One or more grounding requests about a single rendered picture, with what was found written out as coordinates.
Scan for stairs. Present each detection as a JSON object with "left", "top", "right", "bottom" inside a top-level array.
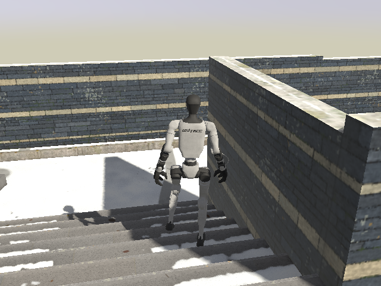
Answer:
[{"left": 0, "top": 201, "right": 302, "bottom": 286}]

